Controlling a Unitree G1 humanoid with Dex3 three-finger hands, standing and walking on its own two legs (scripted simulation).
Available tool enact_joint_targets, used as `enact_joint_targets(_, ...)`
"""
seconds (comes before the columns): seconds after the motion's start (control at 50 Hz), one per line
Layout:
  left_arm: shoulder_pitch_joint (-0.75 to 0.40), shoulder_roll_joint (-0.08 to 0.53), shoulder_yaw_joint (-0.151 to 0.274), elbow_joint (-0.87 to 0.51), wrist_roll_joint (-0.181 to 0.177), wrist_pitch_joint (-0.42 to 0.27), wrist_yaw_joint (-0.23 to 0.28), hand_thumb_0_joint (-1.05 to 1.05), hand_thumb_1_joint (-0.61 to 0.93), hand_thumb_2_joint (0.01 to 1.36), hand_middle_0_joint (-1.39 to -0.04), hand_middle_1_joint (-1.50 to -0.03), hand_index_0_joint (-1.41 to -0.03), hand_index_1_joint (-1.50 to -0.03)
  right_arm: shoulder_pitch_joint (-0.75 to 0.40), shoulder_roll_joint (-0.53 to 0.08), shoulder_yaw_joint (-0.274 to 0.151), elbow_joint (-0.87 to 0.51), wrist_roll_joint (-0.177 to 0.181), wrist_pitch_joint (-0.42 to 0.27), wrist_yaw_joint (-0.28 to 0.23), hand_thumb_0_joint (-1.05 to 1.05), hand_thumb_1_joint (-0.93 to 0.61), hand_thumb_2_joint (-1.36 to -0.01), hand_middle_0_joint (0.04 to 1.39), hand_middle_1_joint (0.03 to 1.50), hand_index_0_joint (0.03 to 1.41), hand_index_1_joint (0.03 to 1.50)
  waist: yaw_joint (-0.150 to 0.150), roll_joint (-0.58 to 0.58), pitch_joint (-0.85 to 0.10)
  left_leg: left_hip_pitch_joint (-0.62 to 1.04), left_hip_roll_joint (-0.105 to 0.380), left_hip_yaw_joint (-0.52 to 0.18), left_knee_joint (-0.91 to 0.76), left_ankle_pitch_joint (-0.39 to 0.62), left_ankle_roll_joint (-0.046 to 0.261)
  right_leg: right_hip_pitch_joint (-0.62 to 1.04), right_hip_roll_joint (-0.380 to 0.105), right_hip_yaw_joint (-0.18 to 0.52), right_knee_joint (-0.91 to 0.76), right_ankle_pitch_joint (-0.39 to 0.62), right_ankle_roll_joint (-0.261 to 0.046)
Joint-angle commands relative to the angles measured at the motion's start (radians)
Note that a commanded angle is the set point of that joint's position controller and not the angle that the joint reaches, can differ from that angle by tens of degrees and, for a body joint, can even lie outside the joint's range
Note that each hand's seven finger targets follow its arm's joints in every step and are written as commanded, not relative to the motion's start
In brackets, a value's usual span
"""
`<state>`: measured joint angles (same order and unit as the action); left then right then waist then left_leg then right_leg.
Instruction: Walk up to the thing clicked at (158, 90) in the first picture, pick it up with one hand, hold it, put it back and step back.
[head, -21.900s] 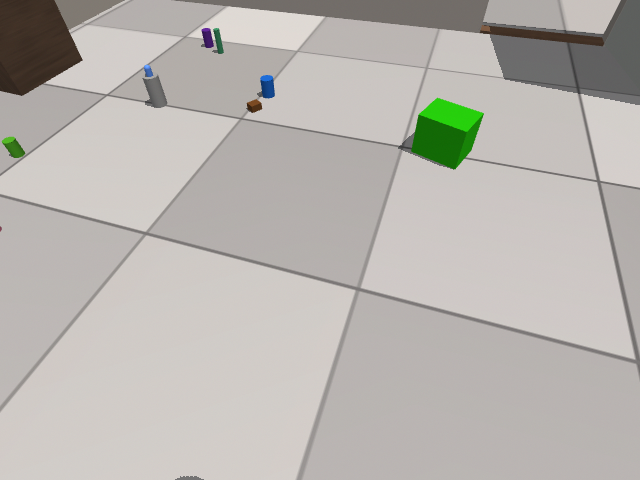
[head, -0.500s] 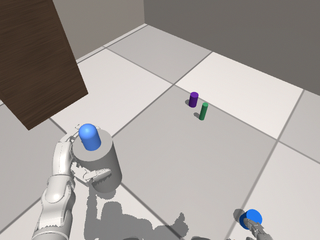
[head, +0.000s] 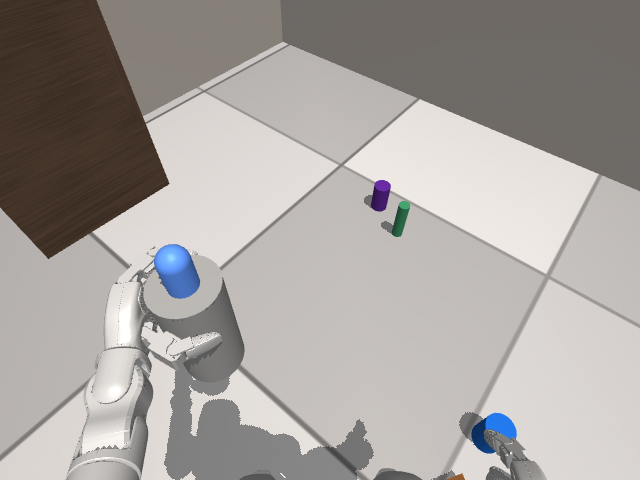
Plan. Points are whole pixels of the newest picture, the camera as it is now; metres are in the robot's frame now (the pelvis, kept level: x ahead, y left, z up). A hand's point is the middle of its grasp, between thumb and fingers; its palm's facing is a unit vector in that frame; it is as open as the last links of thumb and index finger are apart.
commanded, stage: hold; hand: left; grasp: from the side
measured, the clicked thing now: (195, 311) +0.32 +0.17 +0.02
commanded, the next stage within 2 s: crouch in 0.38 s
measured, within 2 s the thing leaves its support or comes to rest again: neither
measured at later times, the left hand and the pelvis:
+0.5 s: hand (181, 305) +0.32 +0.18 +0.03, palm faces +0.08 -1.00 -0.02, open 12.0 cm; pelvis +0.00 +0.01 +0.00, yaw +0 degrees
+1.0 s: hand (208, 339) +0.35 +0.19 -0.13, palm faces +0.06 -1.00 -0.01, open 12.0 cm; pelvis -0.02 +0.01 -0.10, yaw -1 degrees
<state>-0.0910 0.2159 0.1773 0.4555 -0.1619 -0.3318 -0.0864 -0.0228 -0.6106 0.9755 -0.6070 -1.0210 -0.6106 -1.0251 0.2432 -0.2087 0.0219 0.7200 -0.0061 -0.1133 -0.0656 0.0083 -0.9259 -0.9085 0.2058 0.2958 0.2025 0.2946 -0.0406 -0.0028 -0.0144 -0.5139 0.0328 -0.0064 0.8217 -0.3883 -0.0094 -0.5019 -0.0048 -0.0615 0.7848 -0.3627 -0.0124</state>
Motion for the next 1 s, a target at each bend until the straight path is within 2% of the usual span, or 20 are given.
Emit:
enact_joint_targets(0.0, -0.468, 0.151, 0.027, -0.419, -0.062, -0.150, -0.034, 0.000, -0.010, 1.205, -1.197, -1.407, -1.217, -1.406, -0.008, -0.135, -0.046, -0.114, 0.002, -0.047, -0.009, 0.000, -0.926, -0.908, 0.199, 0.300, 0.199, 0.300, -0.013, 0.123, -0.358, 0.167, -0.036, 0.001, -0.107, 0.212, 0.014, 0.137, 0.005, 0.034, -0.109, 0.259, -0.004)
enact_joint_targets(0.08, -0.453, 0.150, 0.053, -0.337, -0.082, -0.135, -0.042, 0.000, -0.060, 1.176, -1.195, -1.390, -1.214, -1.390, -0.019, -0.146, -0.051, -0.114, 0.013, -0.054, -0.008, 0.000, -0.925, -0.908, 0.199, 0.300, 0.199, 0.300, -0.002, 0.060, -0.309, 0.132, -0.029, -0.011, -0.129, 0.143, 0.017, 0.120, 0.010, 0.020, -0.119, 0.188, -0.004)
enact_joint_targets(0.12, -0.484, 0.116, 0.031, -0.341, -0.093, -0.138, -0.046, 0.000, -0.086, 1.166, -1.187, -1.382, -1.207, -1.382, -0.037, -0.146, -0.050, -0.137, 0.014, -0.060, -0.005, 0.000, -0.924, -0.907, 0.199, 0.300, 0.199, 0.300, -0.010, 0.033, -0.304, 0.126, -0.029, -0.012, -0.127, 0.143, 0.020, 0.115, 0.010, 0.017, -0.119, 0.190, -0.001)
enact_joint_targets(0.2, -0.428, 0.146, 0.046, -0.337, -0.078, -0.147, -0.045, 0.000, -0.054, 1.183, -1.204, -1.392, -1.221, -1.393, -0.031, -0.147, -0.056, -0.133, 0.014, -0.058, -0.003, 0.000, -0.919, -0.907, 0.199, 0.300, 0.199, 0.300, 0.012, 0.036, -0.325, 0.131, -0.036, -0.003, -0.121, 0.166, 0.020, 0.135, 0.005, 0.020, -0.119, 0.208, -0.001)
enact_joint_targets(0.24, -0.442, 0.146, 0.035, -0.354, -0.068, -0.153, -0.044, 0.000, -0.053, 1.182, -1.203, -1.392, -1.221, -1.393, -0.028, -0.145, -0.055, -0.135, 0.013, -0.058, -0.003, 0.000, -0.922, -0.907, 0.199, 0.300, 0.199, 0.300, 0.006, 0.048, -0.334, 0.147, -0.033, -0.005, -0.117, 0.196, 0.017, 0.127, 0.007, 0.019, -0.107, 0.234, -0.002)
enact_joint_targets(0.28, -0.430, 0.189, 0.088, -0.363, -0.064, -0.158, -0.032, 0.000, -0.014, 1.190, -1.204, -1.392, -1.220, -1.394, -0.025, -0.143, -0.056, -0.134, 0.012, -0.052, -0.005, 0.000, -0.922, -0.907, 0.199, 0.300, 0.199, 0.300, 0.019, 0.062, -0.369, 0.143, -0.038, 0.000, -0.107, 0.212, 0.018, 0.157, 0.004, 0.025, -0.108, 0.252, -0.002)
enact_joint_targets(0.42, -0.460, 0.205, 0.123, -0.442, -0.066, -0.159, 0.013, 0.000, 0.002, 1.231, -1.208, -1.423, -1.225, -1.425, -0.022, -0.130, -0.044, -0.140, 0.009, -0.048, -0.010, 0.000, -0.923, -0.909, 0.199, 0.300, 0.199, 0.300, 0.015, 0.110, -0.394, 0.151, -0.033, -0.003, -0.103, 0.247, 0.011, 0.172, 0.008, 0.027, -0.095, 0.280, -0.005)
enact_joint_targets(0.46, -0.465, 0.194, 0.103, -0.453, -0.066, -0.152, 0.012, 0.000, 0.045, 1.248, -1.228, -1.428, -1.240, -1.435, -0.016, -0.129, -0.041, -0.139, 0.007, -0.049, -0.012, 0.000, -0.932, -0.917, 0.199, 0.300, 0.200, 0.300, 0.008, 0.126, -0.387, 0.161, -0.030, -0.008, -0.105, 0.265, 0.008, 0.157, 0.011, 0.024, -0.088, 0.290, -0.007)
enact_joint_targets(0.5, -0.450, 0.161, 0.053, -0.403, -0.059, -0.137, -0.001, 0.000, 0.124, 1.181, -1.179, -1.333, -1.196, -1.329, 0.000, -0.139, -0.048, -0.120, 0.008, -0.047, -0.014, 0.000, -0.879, -0.902, 0.199, 0.300, 0.200, 0.300, -0.010, 0.116, -0.357, 0.175, -0.025, -0.013, -0.109, 0.279, 0.006, 0.127, 0.015, 0.017, -0.086, 0.290, -0.008)
enact_joint_targets(0.56, -0.454, 0.106, -0.018, -0.304, -0.046, -0.128, -0.018, 0.000, 0.141, 1.175, -1.201, -1.339, -1.220, -1.333, -0.010, -0.143, -0.052, -0.113, 0.007, -0.051, -0.006, 0.000, -0.874, -0.899, 0.200, 0.300, 0.200, 0.300, -0.024, 0.090, -0.265, 0.136, -0.018, -0.020, -0.121, 0.209, 0.006, 0.062, 0.018, 0.008, -0.087, 0.225, -0.009)
enact_joint_targets(0.68, -0.475, 0.065, -0.005, -0.091, -0.050, -0.168, -0.029, 0.000, 0.034, 1.192, -1.219, -1.374, -1.240, -1.370, -0.022, -0.154, -0.070, -0.105, 0.003, -0.058, 0.026, 0.000, -0.867, -0.897, 0.199, 0.300, 0.200, 0.300, -0.023, 0.006, -0.217, -0.001, -0.021, -0.024, -0.053, 0.122, 0.020, -0.041, 0.012, 0.004, -0.032, 0.161, -0.006)
enact_joint_targets(0.7, -0.485, 0.089, 0.025, -0.059, -0.046, -0.184, -0.030, 0.000, 0.040, 1.198, -1.210, -1.371, -1.230, -1.368, -0.019, -0.160, -0.077, -0.100, 0.001, -0.056, 0.030, 0.000, -0.866, -0.897, 0.199, 0.300, 0.200, 0.300, -0.021, -0.004, -0.249, -0.026, -0.026, -0.021, -0.025, 0.113, 0.023, -0.063, 0.009, 0.008, -0.012, 0.154, -0.006)
enact_joint_targets(0.72, -0.503, 0.086, 0.023, -0.026, -0.044, -0.207, -0.032, 0.000, 0.046, 1.199, -1.220, -1.376, -1.239, -1.373, -0.022, -0.162, -0.080, -0.101, 0.000, -0.057, 0.036, 0.000, -0.867, -0.897, 0.199, 0.300, 0.200, 0.300, -0.022, -0.030, -0.230, -0.068, -0.024, -0.025, -0.008, 0.071, 0.024, -0.090, 0.009, 0.009, 0.011, 0.118, -0.007)
enact_joint_targets(0.74, -0.503, 0.127, 0.068, -0.003, -0.041, -0.234, -0.032, 0.000, 0.038, 1.209, -1.215, -1.382, -1.235, -1.379, -0.014, -0.162, -0.083, -0.094, -0.004, -0.057, 0.040, 0.000, -0.864, -0.896, 0.199, 0.300, 0.200, 0.300, -0.012, -0.028, -0.265, -0.103, -0.029, -0.021, 0.033, 0.085, 0.026, -0.107, 0.005, 0.014, 0.044, 0.131, -0.006)
enact_joint_targets(0.78, -0.571, 0.152, 0.080, -0.012, -0.033, -0.295, -0.037, 0.000, 0.056, 1.241, -1.252, -1.418, -1.271, -1.417, -0.012, -0.156, -0.084, -0.102, -0.011, -0.060, 0.053, 0.000, -0.871, -0.898, 0.199, 0.300, 0.200, 0.300, -0.013, 0.024, -0.354, -0.146, -0.035, -0.021, 0.102, 0.074, 0.023, -0.172, 0.003, 0.023, 0.115, 0.120, -0.009)
enact_joint_targets(0.82, -0.599, 0.226, 0.145, 0.015, -0.027, -0.357, -0.035, 0.000, 0.055, 1.250, -1.253, -1.421, -1.269, -1.423, 0.008, -0.166, -0.087, -0.096, -0.019, -0.057, 0.062, 0.000, -0.877, -0.900, 0.199, 0.300, 0.200, 0.300, -0.011, 0.056, -0.424, -0.215, -0.040, -0.025, 0.185, 0.060, 0.022, -0.257, 0.005, 0.025, 0.201, 0.096, -0.012)
enact_joint_targets(0.88, -0.649, 0.248, 0.162, 0.028, -0.039, -0.445, -0.045, 0.000, 0.033, 1.244, -1.252, -1.410, -1.261, -1.419, 0.010, -0.179, -0.083, -0.093, -0.034, -0.058, 0.074, 0.000, -0.899, -0.907, 0.199, 0.300, 0.200, 0.300, -0.014, 0.150, -0.580, -0.277, -0.038, -0.044, 0.322, 0.090, 0.017, -0.433, 0.007, 0.021, 0.354, 0.077, -0.023)
enact_joint_targets(0.9, -0.665, 0.225, 0.139, 0.049, -0.044, -0.464, -0.051, 0.000, 0.019, 1.243, -1.251, -1.406, -1.257, -1.418, 0.014, -0.190, -0.084, -0.094, -0.038, -0.057, 0.076, 0.000, -0.907, -0.909, 0.199, 0.300, 0.200, 0.300, -0.029, 0.154, -0.595, -0.315, -0.035, -0.055, 0.356, 0.069, 0.016, -0.498, 0.008, 0.018, 0.398, 0.046, -0.027)
enact_joint_targets(0.94, -0.746, 0.301, 0.172, 0.024, -0.044, -0.501, -0.053, 0.000, -0.022, 1.221, -1.224, -1.370, -1.224, -1.388, 0.013, -0.201, -0.080, -0.091, -0.045, -0.053, 0.075, 0.000, -0.911, -0.912, 0.198, 0.300, 0.199, 0.300, -0.020, 0.198, -0.674, -0.369, -0.034, -0.055, 0.429, 0.055, 0.019, -0.570, 0.009, 0.029, 0.462, 0.026, -0.032)
enact_joint_targets(0.98, -0.791, 0.320, 0.167, 0.030, -0.038, -0.521, -0.067, 0.000, -0.052, 1.184, -1.201, -1.333, -1.200, -1.351, 0.028, -0.204, -0.074, -0.083, -0.051, -0.048, 0.074, 0.000, -0.915, -0.912, 0.198, 0.300, 0.199, 0.300, -0.038, 0.215, -0.736, -0.411, -0.031, -0.059, 0.486, 0.068, 0.018, -0.619, 0.013, 0.028, 0.522, 0.038, -0.035)
